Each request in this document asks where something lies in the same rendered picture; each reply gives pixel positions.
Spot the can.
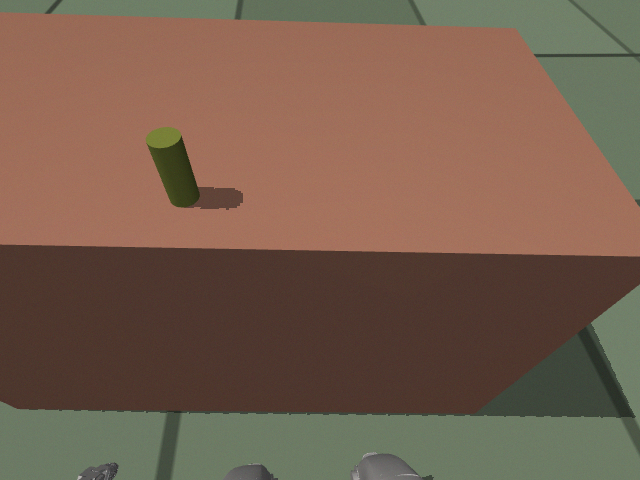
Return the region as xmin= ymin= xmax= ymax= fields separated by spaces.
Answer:
xmin=146 ymin=127 xmax=200 ymax=207

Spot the left robot hand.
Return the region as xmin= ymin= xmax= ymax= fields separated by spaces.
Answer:
xmin=77 ymin=463 xmax=119 ymax=480

